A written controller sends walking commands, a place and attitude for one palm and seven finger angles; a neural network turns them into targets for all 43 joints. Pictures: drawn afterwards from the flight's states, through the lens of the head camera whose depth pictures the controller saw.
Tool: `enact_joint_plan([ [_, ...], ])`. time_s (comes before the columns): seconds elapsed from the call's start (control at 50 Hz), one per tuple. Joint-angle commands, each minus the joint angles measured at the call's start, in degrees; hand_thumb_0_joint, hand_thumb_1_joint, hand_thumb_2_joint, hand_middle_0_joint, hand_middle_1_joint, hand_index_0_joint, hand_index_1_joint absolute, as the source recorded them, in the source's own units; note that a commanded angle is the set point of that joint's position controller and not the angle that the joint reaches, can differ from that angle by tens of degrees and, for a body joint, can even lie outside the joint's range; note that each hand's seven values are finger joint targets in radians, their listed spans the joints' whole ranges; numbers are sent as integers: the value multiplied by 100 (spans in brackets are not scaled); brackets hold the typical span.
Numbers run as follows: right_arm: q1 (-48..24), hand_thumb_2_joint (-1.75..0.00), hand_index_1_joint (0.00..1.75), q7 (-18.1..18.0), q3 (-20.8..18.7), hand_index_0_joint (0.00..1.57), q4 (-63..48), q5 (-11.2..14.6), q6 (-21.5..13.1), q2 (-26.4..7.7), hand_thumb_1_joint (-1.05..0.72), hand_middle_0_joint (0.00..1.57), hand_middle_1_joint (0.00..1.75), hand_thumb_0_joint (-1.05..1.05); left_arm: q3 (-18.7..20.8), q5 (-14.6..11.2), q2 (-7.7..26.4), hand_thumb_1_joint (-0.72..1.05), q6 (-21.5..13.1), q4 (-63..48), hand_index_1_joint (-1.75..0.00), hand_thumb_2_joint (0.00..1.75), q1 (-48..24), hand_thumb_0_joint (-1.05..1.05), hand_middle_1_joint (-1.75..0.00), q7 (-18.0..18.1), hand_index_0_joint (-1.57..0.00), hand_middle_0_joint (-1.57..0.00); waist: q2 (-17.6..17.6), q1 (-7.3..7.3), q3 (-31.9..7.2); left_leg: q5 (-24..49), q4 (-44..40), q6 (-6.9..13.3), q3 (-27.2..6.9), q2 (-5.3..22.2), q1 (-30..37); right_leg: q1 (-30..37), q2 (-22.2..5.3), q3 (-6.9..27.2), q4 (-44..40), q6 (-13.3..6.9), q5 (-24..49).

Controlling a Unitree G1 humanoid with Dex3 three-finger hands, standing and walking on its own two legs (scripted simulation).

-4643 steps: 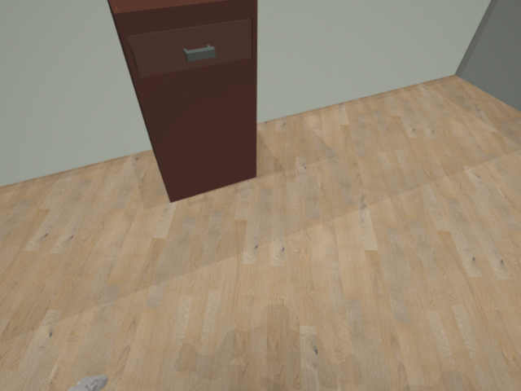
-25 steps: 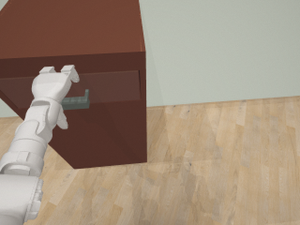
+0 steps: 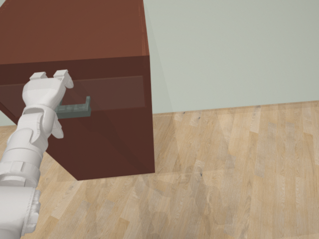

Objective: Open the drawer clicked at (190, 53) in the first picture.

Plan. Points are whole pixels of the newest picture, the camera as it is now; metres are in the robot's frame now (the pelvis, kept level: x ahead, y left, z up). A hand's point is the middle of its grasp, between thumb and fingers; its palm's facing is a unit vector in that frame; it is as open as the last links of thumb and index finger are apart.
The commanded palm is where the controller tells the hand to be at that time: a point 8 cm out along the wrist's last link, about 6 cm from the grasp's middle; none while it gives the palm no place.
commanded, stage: move the hooked fingers above the handle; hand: left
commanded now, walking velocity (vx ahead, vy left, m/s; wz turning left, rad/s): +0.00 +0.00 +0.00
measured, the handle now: (73, 105) +0.49 +0.28 +0.00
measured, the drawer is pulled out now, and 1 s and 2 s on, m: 0.00 0.00 0.00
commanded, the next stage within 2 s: lower the fingers behind the handle in 1.80 s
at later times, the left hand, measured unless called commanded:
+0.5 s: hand (46, 107) +0.43 +0.31 +0.07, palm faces -0.02 +0.02 -1.00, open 13.8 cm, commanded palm +0.41 +0.29 +0.13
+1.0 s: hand (46, 108) +0.43 +0.31 +0.07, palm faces -0.04 -0.01 -1.00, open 13.7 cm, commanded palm +0.41 +0.30 +0.13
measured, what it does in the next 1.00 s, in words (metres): stands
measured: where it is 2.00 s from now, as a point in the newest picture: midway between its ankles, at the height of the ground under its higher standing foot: outside the picture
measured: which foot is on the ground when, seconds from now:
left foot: down 0.00-1.00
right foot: down 0.00-1.00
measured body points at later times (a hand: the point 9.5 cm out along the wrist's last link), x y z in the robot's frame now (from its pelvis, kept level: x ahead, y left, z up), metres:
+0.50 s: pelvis +0.00 +0.00 +0.00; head +0.07 -0.01 +0.45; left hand +0.42 +0.31 +0.13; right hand +0.08 -0.27 -0.13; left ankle -0.02 +0.08 -0.72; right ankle -0.01 -0.11 -0.72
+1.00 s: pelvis +0.00 +0.00 +0.00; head +0.06 -0.01 +0.45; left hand +0.42 +0.31 +0.12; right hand +0.07 -0.26 -0.13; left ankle -0.02 +0.08 -0.72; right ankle -0.01 -0.11 -0.72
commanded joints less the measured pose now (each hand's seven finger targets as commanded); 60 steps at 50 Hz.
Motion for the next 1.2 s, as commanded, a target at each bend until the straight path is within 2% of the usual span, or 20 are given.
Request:
enact_joint_plan([
  [0.0,359,-90,30,-41,-257,20,-493,6,-64,-849,-90,20,30,0,423,-86,1709,-50,380,-742,-120,30,-2123,0,-120,84,-30,-30,62,41,-2179,2664,-347,-128,193,245,1320,1184,-109,-193,-325,-130,2041],
  [0.12,319,-90,30,-110,-273,20,-586,38,-27,-848,-90,20,30,0,-134,-233,1113,-50,128,-1164,-120,30,-2186,0,-120,-439,-30,-30,-185,-168,-1859,2597,-399,-31,167,266,1498,1138,-152,-138,-527,-90,2056],
  [0.22,312,-90,30,-134,-307,20,-579,-27,-29,-785,-90,20,30,0,655,-177,1852,-50,-378,-1864,-120,30,-2161,0,-120,-185,-30,-30,368,94,-2216,3226,-304,-149,36,268,1798,1033,-104,-163,-325,-157,2050],
  [0.28,264,-90,30,-73,-288,20,-490,-37,-47,-767,-90,20,30,0,879,-105,1964,-50,-247,-1610,-120,30,-2168,0,-120,171,-30,-30,491,145,-1886,3079,-321,-218,38,286,1569,779,-83,-254,-230,-188,1844],
  [0.32,154,-90,30,-45,-255,20,-512,-77,-13,-796,-90,20,30,0,1268,-78,2375,-50,-34,-1536,-120,30,-1871,0,-120,345,-30,-30,421,356,-2155,3077,-347,-215,112,238,1386,1195,-77,-203,-179,-207,2039],
  [0.38,128,-90,30,-7,-235,20,-530,-7,-6,-773,-90,20,30,0,686,-29,1816,-50,391,-1048,-120,30,-1799,0,-120,323,-30,-30,275,199,-1935,2762,-417,-203,197,241,1223,1161,-99,-254,-251,-175,1990],
  [0.44,197,-90,30,-30,-269,20,-565,59,-1,-852,-90,20,30,0,178,-107,1368,-50,609,-835,-120,30,-1744,0,-120,-12,-30,-30,-113,11,-2063,2687,-441,-118,229,271,1385,1281,-133,-204,-392,-111,2060],
  [0.5,256,-90,30,-120,-271,20,-568,85,-28,-886,-90,20,30,0,-289,-237,1017,-50,469,-986,-120,30,-2223,0,-120,-429,-30,-30,-399,-249,-1772,2205,-481,-42,138,276,1506,1046,-164,-186,-580,-60,1716],
  [0.52,269,-90,30,-146,-279,20,-568,59,-60,-850,-90,20,30,0,-613,-319,670,-50,309,-1289,-120,30,-2540,0,-120,-538,-30,-30,-360,-394,-1762,2260,-465,-22,105,290,1706,934,-173,-167,-632,-53,1702],
  [0.6,354,-90,30,-227,-285,20,-491,-7,-115,-781,-90,20,30,0,-156,-292,1190,-50,-313,-1882,-120,30,-2924,0,-120,-526,-30,-30,253,-283,-1829,2404,-355,-85,-4,252,2008,572,-150,-166,-524,-117,1512],
  [0.64,385,-90,30,-217,-272,20,-460,-23,-113,-785,-90,20,30,0,411,-185,1755,-50,-468,-1820,-120,30,-2916,0,-120,-274,-30,-30,512,-101,-1904,2462,-336,-148,-47,238,1832,550,-119,-201,-384,-174,1434],
  [0.72,232,-90,30,-146,-168,20,-440,-92,-51,-790,-90,20,30,0,1243,-45,2598,-50,-128,-1273,-120,30,-2537,0,-120,298,-30,-30,613,273,-2013,2498,-323,-213,56,170,1137,890,-90,-236,-132,-235,1625],
  [0.78,159,-90,30,-31,-152,20,-543,-96,0,-742,-90,20,30,0,1088,-49,2305,-50,350,-839,-120,30,-1817,0,-120,400,-30,-30,520,453,-2327,2897,-318,-265,195,179,1040,1339,-95,-231,-69,-212,2137],
  [0.82,128,-90,30,-24,-164,20,-567,-69,76,-780,-90,20,30,0,1276,-79,2516,-50,457,-840,-120,30,-1812,0,-120,337,-30,-30,45,462,-2479,2920,-343,-196,263,192,880,1713,-102,-154,-122,-166,2403],
  [0.92,98,-90,30,-133,-188,20,-600,31,110,-852,-90,20,30,0,1017,-109,2373,-50,535,-735,-120,30,-1848,0,-120,79,-30,-30,-448,237,-2188,2389,-538,-54,325,223,769,1889,-158,-79,-375,-80,2303],
  [1.02,307,-90,30,-209,-289,20,-580,85,-58,-842,-90,20,30,0,-217,-159,1094,-50,126,-1071,-120,30,-2230,0,-120,-454,-30,-30,-133,-280,-1727,2258,-470,4,193,302,1528,967,-148,-137,-632,-68,1720],
  [1.06,374,-90,30,-238,-313,20,-527,46,-109,-821,-90,20,30,0,-421,-246,939,-50,-147,-1432,-120,30,-2559,0,-120,-574,-30,-30,106,-376,-1635,2128,-407,-22,82,307,1835,538,-132,-150,-631,-76,1384],
  [1.12,469,-90,30,-245,-323,20,-447,-11,-171,-787,-90,20,30,0,-423,-350,903,-50,-487,-1871,-120,30,-2980,0,-120,-541,-30,-30,542,-405,-1656,2236,-346,-128,-76,310,2160,111,-115,-213,-551,-132,1120],
  [1.16,491,-90,30,-215,-324,20,-417,-8,-177,-792,-90,20,30,0,43,-264,1351,-50,-584,-1890,-120,30,-2987,0,-120,-303,-30,-30,753,-223,-1836,2337,-311,-256,-197,308,2189,-18,-76,-286,-369,-192,1023],
  [1.18,485,-90,30,-191,-326,20,-411,-16,-183,-778,-90,20,30,0,88,-232,1331,-50,-575,-1894,-120,30,-3042,0,-120,-156,-30,-30,770,-197,-1971,2430,-275,-293,-219,311,2206,-57,-64,-307,-296,-198,1047],
])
